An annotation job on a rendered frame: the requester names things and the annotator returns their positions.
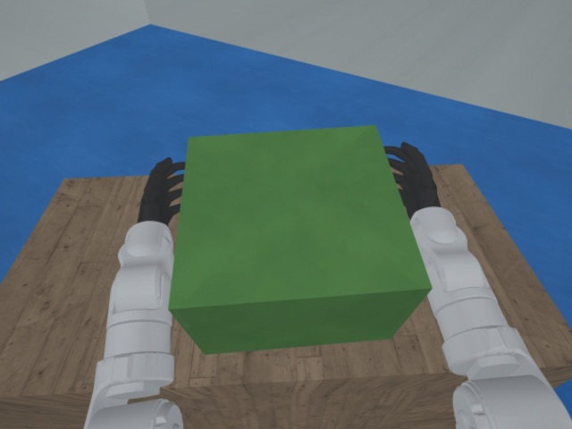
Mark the carton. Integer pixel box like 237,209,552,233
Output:
168,125,433,355

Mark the robot right forearm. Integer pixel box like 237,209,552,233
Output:
410,206,572,428

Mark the robot right hand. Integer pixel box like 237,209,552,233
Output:
383,142,441,220

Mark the robot left forearm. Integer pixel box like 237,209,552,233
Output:
83,221,174,429

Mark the robot left upper arm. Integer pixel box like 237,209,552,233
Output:
87,399,183,429

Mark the robot left hand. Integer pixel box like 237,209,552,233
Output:
138,157,186,226

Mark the robot right upper arm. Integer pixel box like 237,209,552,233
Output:
453,374,572,429

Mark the pedestal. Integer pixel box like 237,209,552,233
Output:
0,164,572,429

